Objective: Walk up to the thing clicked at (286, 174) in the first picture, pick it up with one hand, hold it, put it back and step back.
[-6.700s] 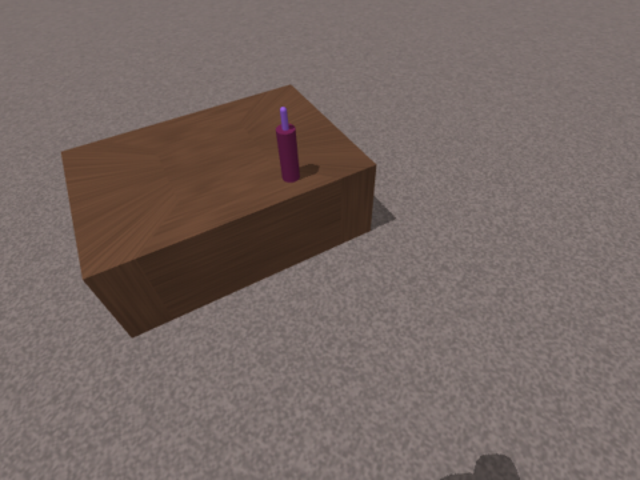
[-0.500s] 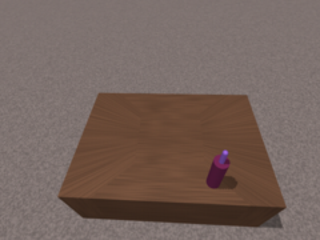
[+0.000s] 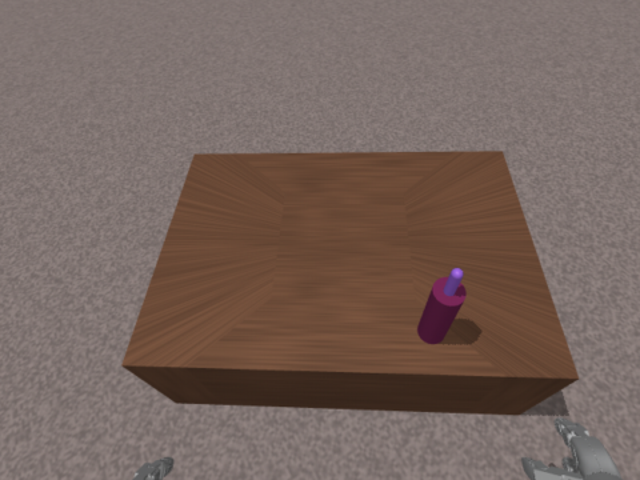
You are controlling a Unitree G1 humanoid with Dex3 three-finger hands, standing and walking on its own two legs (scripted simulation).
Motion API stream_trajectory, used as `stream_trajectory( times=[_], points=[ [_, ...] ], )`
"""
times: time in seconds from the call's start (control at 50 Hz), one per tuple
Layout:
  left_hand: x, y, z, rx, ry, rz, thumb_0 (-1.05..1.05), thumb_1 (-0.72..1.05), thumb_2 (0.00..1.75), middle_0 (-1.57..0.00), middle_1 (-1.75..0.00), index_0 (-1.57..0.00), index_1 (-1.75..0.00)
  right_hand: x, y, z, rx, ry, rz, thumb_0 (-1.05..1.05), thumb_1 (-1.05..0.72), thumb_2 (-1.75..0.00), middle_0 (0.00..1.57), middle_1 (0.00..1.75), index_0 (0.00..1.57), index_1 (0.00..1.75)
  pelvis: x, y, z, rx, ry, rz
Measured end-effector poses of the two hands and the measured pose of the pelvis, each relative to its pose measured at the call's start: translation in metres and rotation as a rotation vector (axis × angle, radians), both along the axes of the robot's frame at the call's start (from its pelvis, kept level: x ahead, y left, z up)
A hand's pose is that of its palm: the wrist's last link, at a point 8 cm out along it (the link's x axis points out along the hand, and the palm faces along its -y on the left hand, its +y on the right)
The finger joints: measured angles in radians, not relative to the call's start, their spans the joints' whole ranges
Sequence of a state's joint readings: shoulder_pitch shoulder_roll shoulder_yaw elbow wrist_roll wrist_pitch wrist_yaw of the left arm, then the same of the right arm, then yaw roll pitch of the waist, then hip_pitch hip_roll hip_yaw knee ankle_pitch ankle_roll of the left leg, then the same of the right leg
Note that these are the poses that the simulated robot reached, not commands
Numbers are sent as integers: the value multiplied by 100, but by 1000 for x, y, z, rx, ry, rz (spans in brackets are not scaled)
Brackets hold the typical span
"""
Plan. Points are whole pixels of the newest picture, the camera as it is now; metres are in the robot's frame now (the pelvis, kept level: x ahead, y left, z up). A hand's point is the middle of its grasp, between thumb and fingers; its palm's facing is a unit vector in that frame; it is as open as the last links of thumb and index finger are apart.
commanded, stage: go down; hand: right
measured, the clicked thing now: (442, 305) +0.47 -0.20 -0.28
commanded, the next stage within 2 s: none
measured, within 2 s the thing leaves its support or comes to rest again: neither
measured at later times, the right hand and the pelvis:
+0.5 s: hand (561, 478) +0.15 -0.27 -0.14, palm faces +0.04 +0.94 -0.32, open 17.3 cm; pelvis +0.01 -0.01 -0.02, yaw -1 degrees
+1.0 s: hand (568, 473) +0.16 -0.28 -0.14, palm faces +0.07 +0.94 -0.33, open 17.5 cm; pelvis +0.02 -0.01 -0.05, yaw -2 degrees
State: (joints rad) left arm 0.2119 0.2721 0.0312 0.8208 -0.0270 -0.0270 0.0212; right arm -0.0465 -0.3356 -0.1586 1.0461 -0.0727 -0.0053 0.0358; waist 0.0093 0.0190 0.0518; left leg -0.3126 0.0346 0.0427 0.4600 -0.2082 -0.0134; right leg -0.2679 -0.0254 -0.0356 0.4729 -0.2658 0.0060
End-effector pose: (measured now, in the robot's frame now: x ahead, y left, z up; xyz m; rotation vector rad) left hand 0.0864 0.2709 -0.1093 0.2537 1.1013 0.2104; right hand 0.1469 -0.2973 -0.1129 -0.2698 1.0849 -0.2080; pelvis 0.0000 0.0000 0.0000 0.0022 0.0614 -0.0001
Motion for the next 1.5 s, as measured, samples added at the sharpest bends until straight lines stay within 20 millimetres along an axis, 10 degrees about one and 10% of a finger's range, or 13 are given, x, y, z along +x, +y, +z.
stream_trajectory(
  times=[0.2,0.48,1.04,1.24,1.5],
  points=[
    [8,-22,0,-35,-100,7,1,91,89,-22,-31,-22,-30,1,-13,10,-12,25,5,1,-1,-19,8,5,7,5,2,-5,-5,12,20,3],
    [52,-29,0,21,-225,-65,1,91,90,-21,-30,-21,-30,-6,-19,3,-10,-5,-8,0,49,-6,5,6,5,5,9,-12,-20,25,63,-17],
    [74,-36,-13,62,-351,-71,1,90,91,-20,-30,-20,-30,0,-30,12,-15,-66,-30,0,55,-5,5,6,5,5,15,-10,-49,52,132,-43],
    [61,-27,-13,107,-339,-86,1,89,90,-21,-29,-20,-30,60,-67,35,5,-264,-48,-1,55,-5,5,6,6,5,4,-7,-51,52,127,-49],
    [-2,-7,-24,128,-166,-53,1,90,90,-21,-29,-20,-30,105,-97,50,84,-390,-11,-1,57,-6,4,6,5,5,-9,-9,-51,44,155,-26]
  ],
)
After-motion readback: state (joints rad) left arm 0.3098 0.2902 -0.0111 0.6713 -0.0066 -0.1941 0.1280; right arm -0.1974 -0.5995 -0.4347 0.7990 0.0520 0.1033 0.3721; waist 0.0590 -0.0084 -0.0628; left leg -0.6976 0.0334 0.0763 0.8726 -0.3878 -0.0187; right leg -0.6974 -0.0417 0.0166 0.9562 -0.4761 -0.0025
